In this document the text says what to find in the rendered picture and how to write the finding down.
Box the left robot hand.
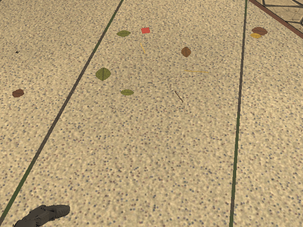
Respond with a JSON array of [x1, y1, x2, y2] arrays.
[[12, 204, 70, 227]]

